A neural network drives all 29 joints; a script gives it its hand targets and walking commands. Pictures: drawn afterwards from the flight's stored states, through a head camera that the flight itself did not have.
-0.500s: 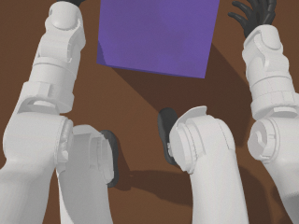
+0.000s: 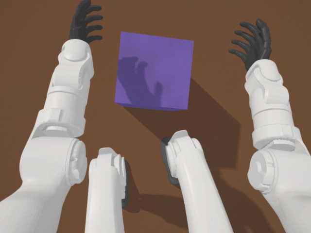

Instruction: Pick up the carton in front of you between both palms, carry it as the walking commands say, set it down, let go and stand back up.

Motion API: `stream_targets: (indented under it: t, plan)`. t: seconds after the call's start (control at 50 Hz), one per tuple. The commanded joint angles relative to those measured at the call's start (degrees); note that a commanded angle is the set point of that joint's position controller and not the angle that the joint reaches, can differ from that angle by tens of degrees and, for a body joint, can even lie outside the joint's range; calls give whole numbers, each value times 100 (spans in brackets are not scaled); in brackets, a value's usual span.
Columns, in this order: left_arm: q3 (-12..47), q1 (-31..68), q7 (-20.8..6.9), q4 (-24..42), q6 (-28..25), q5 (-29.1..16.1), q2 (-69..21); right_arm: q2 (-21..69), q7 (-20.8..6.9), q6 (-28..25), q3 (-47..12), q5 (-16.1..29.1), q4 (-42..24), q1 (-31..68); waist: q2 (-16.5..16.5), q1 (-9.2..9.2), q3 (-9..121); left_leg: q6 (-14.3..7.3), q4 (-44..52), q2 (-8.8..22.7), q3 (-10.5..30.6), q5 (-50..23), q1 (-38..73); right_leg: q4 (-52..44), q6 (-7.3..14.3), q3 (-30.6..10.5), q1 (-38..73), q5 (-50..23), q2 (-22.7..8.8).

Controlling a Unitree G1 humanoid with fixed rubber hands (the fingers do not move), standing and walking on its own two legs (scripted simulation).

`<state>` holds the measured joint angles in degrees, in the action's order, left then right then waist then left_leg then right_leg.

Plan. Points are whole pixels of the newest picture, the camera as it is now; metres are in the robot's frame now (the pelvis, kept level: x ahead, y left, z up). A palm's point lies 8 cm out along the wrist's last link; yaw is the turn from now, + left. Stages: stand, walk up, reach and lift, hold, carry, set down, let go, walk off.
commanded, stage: set down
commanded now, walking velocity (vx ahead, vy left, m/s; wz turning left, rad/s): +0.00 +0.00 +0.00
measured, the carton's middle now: (151, 79) +0.49 -0.08 -0.36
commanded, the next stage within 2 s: let go in 0.44 s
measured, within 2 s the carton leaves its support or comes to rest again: neither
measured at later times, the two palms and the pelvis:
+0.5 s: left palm out of the picture +0.55 +0.08 +0.04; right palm out of the picture +0.44 -0.30 +0.05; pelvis +0.03 +0.00 +0.14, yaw +0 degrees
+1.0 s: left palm out of the picture +0.40 +0.15 +0.15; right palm out of the picture +0.33 -0.28 +0.17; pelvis +0.09 -0.02 +0.25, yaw -1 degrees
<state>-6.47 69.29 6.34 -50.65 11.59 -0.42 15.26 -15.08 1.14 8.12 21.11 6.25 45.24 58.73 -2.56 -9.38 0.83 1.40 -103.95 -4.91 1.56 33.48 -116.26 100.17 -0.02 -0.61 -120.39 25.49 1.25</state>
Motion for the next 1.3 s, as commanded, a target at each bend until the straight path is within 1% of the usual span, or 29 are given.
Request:
stream_targets:
  t: [0.0, 0.06, 0.16, 0.28, 0.38, 0.46, 0.54, 0.62, 0.68, 0.72, 0.78, 0.88, 0.96, 1.06, 1.12, 1.22, 1.28]
  plan:
    - [30, 1476, 24, 1105, 12, 47, 270, -1008, -96, -21, 185, 21, -921, 805, -670, -476, 6598, 76, 1303, -290, -477, -1110, 3176, -1143, -261, 617, 4382, -2301, 204]
    - [-40, 1228, 23, 1251, 87, 112, 212, -951, -194, 31, 164, 58, -997, 633, -666, -395, 6545, 95, 1623, -280, -459, -1319, 3434, -1418, -275, 608, 4618, -2505, 227]
    - [-219, 814, -32, 1160, 70, 215, 141, -815, -304, 19, 141, 6, -918, 407, -467, -278, 6210, 92, 2216, -244, -404, -1476, 3556, -1911, -309, 538, 5066, -2703, 240]
    - [-335, 493, -139, 987, -62, 262, 80, -711, -341, -91, 199, -196, -843, 241, -249, -265, 5923, 79, 2971, -212, -312, -1571, 3833, -2580, -319, 466, 5620, -2803, 214]
    - [-357, 386, -219, 888, -138, 284, 66, -637, -358, -173, 250, -325, -773, 160, -215, -266, 5691, 74, 3577, -177, -244, -1619, 4253, -3171, -303, 430, 5994, -2780, 175]
    - [-451, 128, -238, 726, -214, 382, -40, -523, -409, -259, 218, -456, -615, -11, -210, -170, 5529, 84, 3993, -131, -203, -1717, 4504, -3556, -283, 385, 6263, -2768, 148]
    - [-569, -717, -114, 925, -266, 628, -319, -504, -533, -318, 88, -674, -761, -762, -166, -62, 5898, 138, 4424, -125, -179, -2159, 5119, -3907, -251, 348, 7071, -3151, 144]
    - [-615, -1828, 100, 1569, -313, 839, -681, -531, -700, -358, -155, -874, -1214, -1746, -21, 28, 5884, 192, 4942, -130, -172, -2412, 5683, -4334, -171, 259, 8062, -3403, 144]
    - [-518, -2494, 194, 2138, -398, 831, -827, -596, -799, -408, -402, -919, -1546, -2305, 160, 42, 5334, 186, 5348, -121, -176, -2241, 5798, -4710, -102, 128, 8746, -3350, 115]
    - [-457, -2866, 195, 2411, -473, 796, -834, -583, -833, -451, -584, -874, -1700, -2659, 253, 64, 4863, 166, 5597, -103, -194, -2052, 5852, -4971, -78, 36, 9147, -3251, 79]
    - [-394, -3534, 117, 2549, -621, 714, -757, -480, -852, -529, -875, -751, -1789, -3324, 364, 147, 4226, 113, 5926, -73, -231, -1828, 5911, -5310, -84, -125, 9788, -3238, 8]
    - [-291, -4761, -118, 2307, -898, 602, -584, -240, -795, -700, -1244, -566, -1856, -4514, 527, 314, 3508, 20, 6397, -17, -221, -1755, 6122, -5727, -128, -386, 10775, -3699, -106]
    - [-178, -5639, -281, 2201, -1082, 544, -459, -158, -692, -836, -1454, -466, -2083, -5378, 594, 422, 3057, -30, 6770, 32, -183, -1991, 6664, -6047, -159, -507, 11350, -4210, -147]
    - [-89, -6579, -429, 2384, -1257, 486, -299, -133, -572, -937, -1675, -399, -2474, -6383, 562, 513, 2488, -81, 7275, 92, -99, -2508, 7778, -6482, -176, -496, 11806, -4636, -126]
    - [-33, -7005, -503, 2537, -1302, 451, -207, -150, -526, -940, -1760, -373, -2613, -6766, 390, 603, 1976, -86, 7626, 148, -36, -2743, 8565, -6808, -164, -395, 11815, -4358, -74]
    - [99, -7555, -647, 2762, -1231, 343, -124, -219, -532, -855, -1791, -420, -2646, -6953, -29, 810, 1060, -12, 8089, 277, 37, -3013, 9819, -7367, -119, -126, 11543, -3230, 75]
    - [199, -7793, -747, 2882, -1103, 251, -85, -283, -541, -726, -1751, -465, -2601, -6995, -137, 908, 613, 21, 8297, 363, 81, -3072, 10175, -7549, -91, -26, 11581, -2779, 142]
